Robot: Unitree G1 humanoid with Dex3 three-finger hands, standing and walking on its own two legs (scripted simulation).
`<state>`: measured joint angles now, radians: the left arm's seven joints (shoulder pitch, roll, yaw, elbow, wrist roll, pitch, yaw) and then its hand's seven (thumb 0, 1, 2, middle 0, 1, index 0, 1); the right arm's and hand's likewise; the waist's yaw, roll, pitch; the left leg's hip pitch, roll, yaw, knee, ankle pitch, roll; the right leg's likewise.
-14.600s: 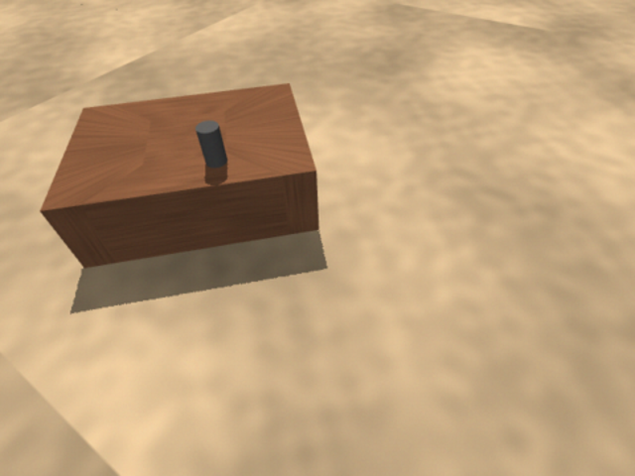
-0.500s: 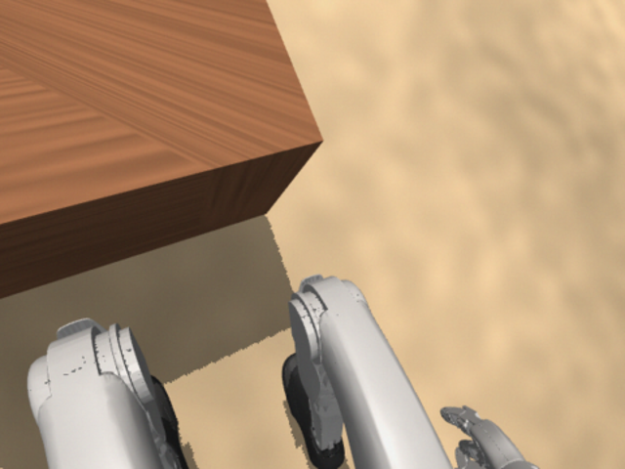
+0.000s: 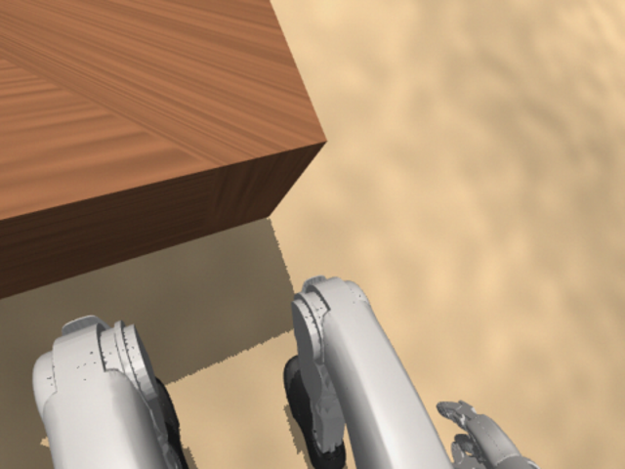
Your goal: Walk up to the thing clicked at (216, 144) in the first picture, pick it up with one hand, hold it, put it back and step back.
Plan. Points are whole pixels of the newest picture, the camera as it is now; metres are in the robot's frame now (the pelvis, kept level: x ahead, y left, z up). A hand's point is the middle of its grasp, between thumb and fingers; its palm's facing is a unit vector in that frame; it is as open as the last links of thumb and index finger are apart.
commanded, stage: go down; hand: left
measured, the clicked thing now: out of the picture +0.53 +0.35 +0.05
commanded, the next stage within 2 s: none
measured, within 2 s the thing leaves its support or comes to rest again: neither
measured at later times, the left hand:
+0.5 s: hand out of the picture +0.49 +0.45 +0.12, palm faces +0.42 -0.91 -0.07, open 17.7 cm
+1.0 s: hand out of the picture +0.48 +0.49 +0.22, palm faces +0.48 -0.88 -0.04, open 17.7 cm
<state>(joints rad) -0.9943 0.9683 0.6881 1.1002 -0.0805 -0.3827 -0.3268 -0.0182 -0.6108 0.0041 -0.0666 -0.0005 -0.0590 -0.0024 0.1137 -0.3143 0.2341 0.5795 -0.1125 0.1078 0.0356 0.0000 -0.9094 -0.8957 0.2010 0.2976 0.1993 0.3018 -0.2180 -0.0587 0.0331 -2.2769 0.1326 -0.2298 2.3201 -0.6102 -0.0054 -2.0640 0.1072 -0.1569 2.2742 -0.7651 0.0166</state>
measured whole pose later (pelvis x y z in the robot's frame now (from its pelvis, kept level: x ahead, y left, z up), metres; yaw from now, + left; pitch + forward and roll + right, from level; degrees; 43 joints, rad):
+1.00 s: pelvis +0.02 +0.01 +0.12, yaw +4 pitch +35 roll -10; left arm -1.03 1.09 0.74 1.05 -0.07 -0.14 -0.42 -0.02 -0.61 0.11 -0.01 -0.09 -0.03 -0.07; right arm 0.20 -0.30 0.17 0.56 -0.02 0.09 -0.01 0.00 -0.87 -0.88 0.20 0.30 0.20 0.30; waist -0.19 0.01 -0.10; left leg -1.97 0.12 -0.13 1.93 -0.60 0.01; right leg -1.78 0.07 -0.11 1.88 -0.73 0.02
